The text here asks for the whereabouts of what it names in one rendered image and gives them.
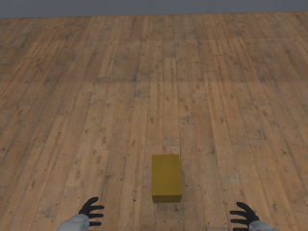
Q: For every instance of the robot right hand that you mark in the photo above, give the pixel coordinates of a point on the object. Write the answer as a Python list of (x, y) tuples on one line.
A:
[(247, 213)]

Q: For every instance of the robot left forearm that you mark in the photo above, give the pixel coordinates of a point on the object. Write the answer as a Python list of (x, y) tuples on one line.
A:
[(79, 222)]

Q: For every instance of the robot left hand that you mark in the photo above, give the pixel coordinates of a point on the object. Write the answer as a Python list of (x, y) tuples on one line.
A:
[(86, 209)]

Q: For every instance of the robot right forearm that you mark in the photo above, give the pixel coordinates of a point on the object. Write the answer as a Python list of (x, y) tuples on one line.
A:
[(258, 225)]

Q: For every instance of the carton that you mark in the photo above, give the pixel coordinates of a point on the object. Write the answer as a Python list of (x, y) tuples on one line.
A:
[(166, 182)]

